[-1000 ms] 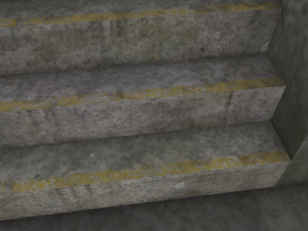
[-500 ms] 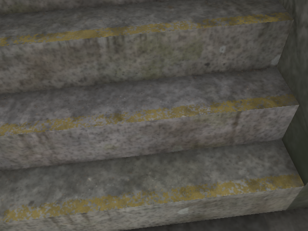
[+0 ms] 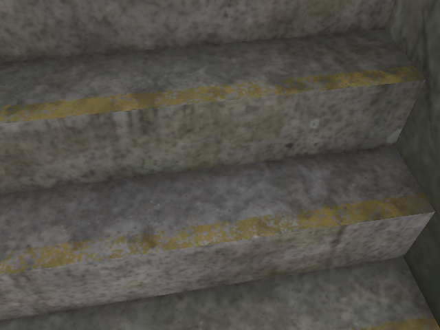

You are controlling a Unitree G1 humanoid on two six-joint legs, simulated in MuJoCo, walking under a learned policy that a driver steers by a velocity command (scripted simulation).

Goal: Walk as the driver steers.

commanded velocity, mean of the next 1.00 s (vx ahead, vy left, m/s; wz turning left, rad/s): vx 0.50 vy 0.00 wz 0.39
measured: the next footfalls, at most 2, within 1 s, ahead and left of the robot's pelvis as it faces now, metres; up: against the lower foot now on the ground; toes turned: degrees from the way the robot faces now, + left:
right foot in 0.14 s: +0.12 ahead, -0.11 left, +0.00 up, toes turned -4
left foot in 0.68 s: +0.38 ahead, +0.23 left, +0.22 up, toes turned +20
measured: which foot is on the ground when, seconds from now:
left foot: down 0.00-0.16, up 0.18-0.66, down 0.68-1.00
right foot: up 0.00-0.12, down 0.14-0.72, up 0.74-1.00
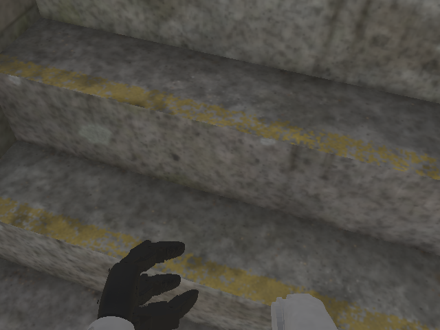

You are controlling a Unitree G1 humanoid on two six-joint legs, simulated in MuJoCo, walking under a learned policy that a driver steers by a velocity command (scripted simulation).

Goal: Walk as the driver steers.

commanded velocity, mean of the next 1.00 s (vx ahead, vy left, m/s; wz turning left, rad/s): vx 0.50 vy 0.00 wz -0.38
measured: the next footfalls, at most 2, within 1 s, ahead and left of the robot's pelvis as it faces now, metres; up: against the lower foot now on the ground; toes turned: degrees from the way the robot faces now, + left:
right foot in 0.28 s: +0.27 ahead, -0.07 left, +0.22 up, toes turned -9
left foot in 0.78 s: +0.34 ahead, +0.20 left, +0.22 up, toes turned -15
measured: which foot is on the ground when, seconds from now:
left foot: down 0.00-0.28, up 0.30-0.76, down 0.78-1.00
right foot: up 0.00-0.26, down 0.28-0.80, up 0.82-1.00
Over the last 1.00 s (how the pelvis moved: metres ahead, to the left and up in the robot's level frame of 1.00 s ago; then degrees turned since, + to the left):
0.35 0.18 0.19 27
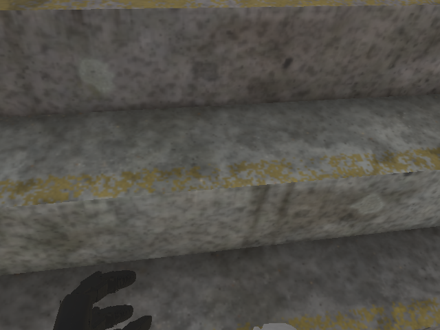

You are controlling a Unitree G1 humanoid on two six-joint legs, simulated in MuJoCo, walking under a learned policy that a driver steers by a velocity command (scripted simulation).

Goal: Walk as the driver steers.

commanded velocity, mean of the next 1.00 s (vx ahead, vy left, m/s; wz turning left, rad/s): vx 0.50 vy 0.00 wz -0.60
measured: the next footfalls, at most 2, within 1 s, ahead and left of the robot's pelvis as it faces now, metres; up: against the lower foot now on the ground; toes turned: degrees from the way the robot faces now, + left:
right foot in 0.14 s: +0.18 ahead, -0.04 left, +0.22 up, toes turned -2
left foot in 0.72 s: +0.41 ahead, +0.11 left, +0.46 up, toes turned -22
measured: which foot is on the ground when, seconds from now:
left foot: down 0.00-0.16, up 0.18-0.70, down 0.72-1.00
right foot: up 0.00-0.12, down 0.14-0.72, up 0.74-1.00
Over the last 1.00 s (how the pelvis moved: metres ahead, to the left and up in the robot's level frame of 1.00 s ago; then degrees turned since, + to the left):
0.36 0.10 0.24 -28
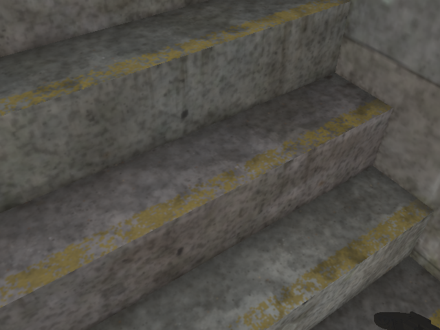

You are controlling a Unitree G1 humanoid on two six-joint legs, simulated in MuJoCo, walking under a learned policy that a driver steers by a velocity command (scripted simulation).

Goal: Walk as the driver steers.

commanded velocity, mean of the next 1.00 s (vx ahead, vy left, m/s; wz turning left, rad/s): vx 0.50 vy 0.00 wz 0.15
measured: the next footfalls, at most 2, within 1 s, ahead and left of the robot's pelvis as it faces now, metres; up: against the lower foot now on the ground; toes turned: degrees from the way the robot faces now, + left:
right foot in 0.06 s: +0.03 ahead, -0.10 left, -0.24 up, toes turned -1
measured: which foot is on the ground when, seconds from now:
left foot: down 0.00-0.02, up 0.04-1.00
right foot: up 0.00-0.04, down 0.06-1.00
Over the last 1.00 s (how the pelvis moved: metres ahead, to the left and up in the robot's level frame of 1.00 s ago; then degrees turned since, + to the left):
0.19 0.02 0.32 -31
